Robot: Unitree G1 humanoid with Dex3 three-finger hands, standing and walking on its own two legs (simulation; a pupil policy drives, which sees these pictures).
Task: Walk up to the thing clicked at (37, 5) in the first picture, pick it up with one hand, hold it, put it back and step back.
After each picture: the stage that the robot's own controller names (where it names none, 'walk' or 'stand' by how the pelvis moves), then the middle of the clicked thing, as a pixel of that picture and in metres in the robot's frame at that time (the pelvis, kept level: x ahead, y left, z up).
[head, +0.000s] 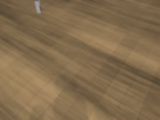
stand; (37, 4) +2.22 +0.72 -0.65
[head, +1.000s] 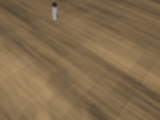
walk; (54, 11) +2.15 +0.38 -0.63
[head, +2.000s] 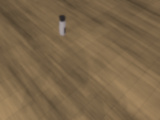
walk; (62, 25) +1.55 +0.23 -0.65
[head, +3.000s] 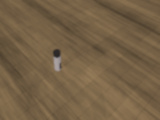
walk; (57, 60) +1.06 +0.24 -0.65
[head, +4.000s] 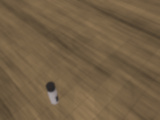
walk; (52, 93) +0.69 +0.27 -0.63
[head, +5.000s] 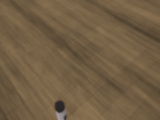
stand; (61, 112) +0.50 +0.18 -0.63
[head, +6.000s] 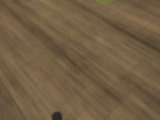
stand; out of the picture +0.47 +0.20 -0.65
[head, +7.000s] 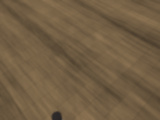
stand; out of the picture +0.45 +0.20 -0.66
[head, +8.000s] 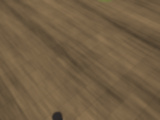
stand; out of the picture +0.46 +0.20 -0.66
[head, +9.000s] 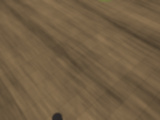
stand; out of the picture +0.45 +0.20 -0.66
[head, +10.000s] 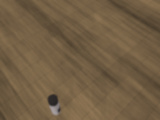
go down; (54, 105) +0.48 +0.19 -0.63
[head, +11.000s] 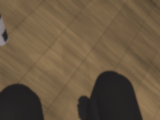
go down; out of the picture +0.54 +0.25 -0.22
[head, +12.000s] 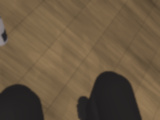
close in; out of the picture +0.53 +0.25 -0.23
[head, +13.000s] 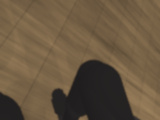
close in; out of the picture +0.52 +0.29 -0.17
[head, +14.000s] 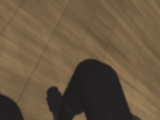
lift; out of the picture +0.50 +0.28 -0.18
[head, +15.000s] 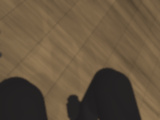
lift; out of the picture +0.42 +0.25 -0.13
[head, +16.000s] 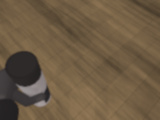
lift; (33, 84) +0.32 +0.17 +0.04
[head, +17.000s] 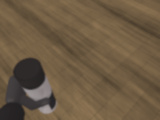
hold; (39, 90) +0.32 +0.15 +0.04
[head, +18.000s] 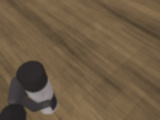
crouch; (41, 92) +0.31 +0.15 +0.03
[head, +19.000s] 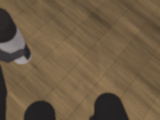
crouch; (12, 42) +0.47 +0.19 -0.04
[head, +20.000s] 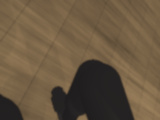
lower; out of the picture +0.48 +0.28 -0.18
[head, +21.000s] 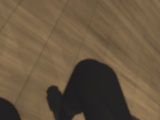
lower; out of the picture +0.49 +0.29 -0.18
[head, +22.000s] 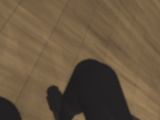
lower; out of the picture +0.49 +0.29 -0.18
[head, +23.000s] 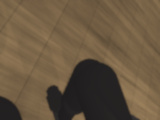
lower; out of the picture +0.49 +0.29 -0.18
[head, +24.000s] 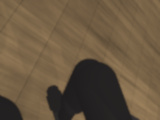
loosen; out of the picture +0.49 +0.27 -0.19
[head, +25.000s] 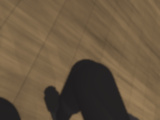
withdraw; out of the picture +0.49 +0.27 -0.19
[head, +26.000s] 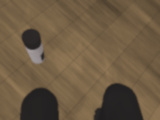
walk; (35, 48) +0.51 +0.20 -0.27
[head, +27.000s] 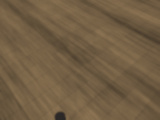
stand; out of the picture +0.44 +0.15 -0.59
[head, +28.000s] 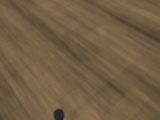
stand; out of the picture +0.45 +0.17 -0.60
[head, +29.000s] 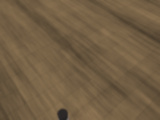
stand; out of the picture +0.45 +0.15 -0.62
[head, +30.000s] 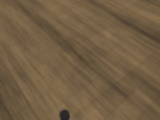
walk; out of the picture +0.46 +0.16 -0.65
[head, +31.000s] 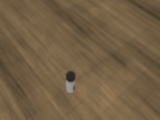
walk; (70, 82) +0.64 +0.09 -0.63
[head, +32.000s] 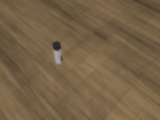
walk; (57, 53) +0.95 +0.25 -0.62
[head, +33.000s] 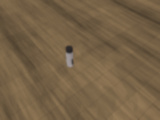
stand; (69, 56) +1.11 +0.16 -0.64
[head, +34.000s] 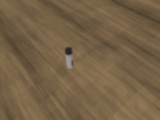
stand; (69, 58) +1.11 +0.17 -0.66
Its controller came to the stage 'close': yes
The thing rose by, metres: 0.69
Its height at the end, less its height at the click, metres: +0.00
